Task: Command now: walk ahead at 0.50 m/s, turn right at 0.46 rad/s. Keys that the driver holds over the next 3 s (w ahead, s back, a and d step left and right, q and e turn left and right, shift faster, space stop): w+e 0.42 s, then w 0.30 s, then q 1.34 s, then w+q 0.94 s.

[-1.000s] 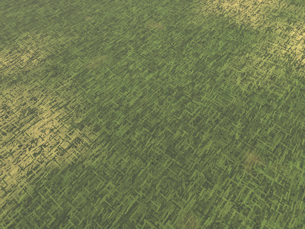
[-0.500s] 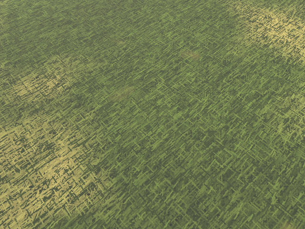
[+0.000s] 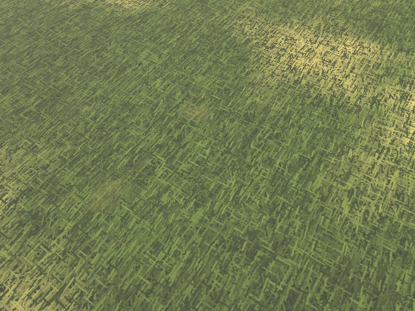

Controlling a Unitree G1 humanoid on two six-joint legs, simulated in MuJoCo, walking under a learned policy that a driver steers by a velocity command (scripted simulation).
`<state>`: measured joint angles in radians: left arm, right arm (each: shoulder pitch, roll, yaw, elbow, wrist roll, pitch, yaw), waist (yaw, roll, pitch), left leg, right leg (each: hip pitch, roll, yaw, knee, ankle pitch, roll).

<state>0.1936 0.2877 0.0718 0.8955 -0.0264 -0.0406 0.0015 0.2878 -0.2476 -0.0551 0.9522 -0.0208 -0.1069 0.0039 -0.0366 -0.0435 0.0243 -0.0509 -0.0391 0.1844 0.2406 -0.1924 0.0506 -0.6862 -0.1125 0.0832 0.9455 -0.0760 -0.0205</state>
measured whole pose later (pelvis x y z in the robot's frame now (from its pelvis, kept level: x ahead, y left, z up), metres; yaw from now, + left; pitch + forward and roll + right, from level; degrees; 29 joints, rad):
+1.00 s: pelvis +0.54 -0.08 +0.00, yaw -15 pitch +2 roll -1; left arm 0.15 0.29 0.06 0.72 0.01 -0.04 0.04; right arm 0.22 -0.27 -0.05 0.83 0.00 -0.06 0.02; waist -0.03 -0.02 0.07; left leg -0.30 -0.08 -0.05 0.38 -0.11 0.07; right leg -0.57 -0.02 0.08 0.97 -0.37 0.06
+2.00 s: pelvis +0.60 -0.09 +0.00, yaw +21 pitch +2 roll -2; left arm 0.11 0.31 0.09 0.72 0.00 0.00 0.03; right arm 0.19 -0.31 -0.07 0.63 0.01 0.04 -0.03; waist -0.01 -0.01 0.04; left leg -0.30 -0.07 -0.15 0.47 -0.20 0.05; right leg -0.46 0.02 0.09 0.83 -0.35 0.08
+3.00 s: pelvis +0.81 +0.18 +0.00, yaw +56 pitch +2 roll -1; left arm 0.04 0.30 0.04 0.66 0.01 -0.10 -0.02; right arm 0.38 -0.29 -0.05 0.71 0.02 -0.05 -0.01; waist -0.07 -0.05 0.04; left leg -0.08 -0.10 -0.15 0.33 -0.28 0.09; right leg -0.67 -0.05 0.09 0.61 0.08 0.05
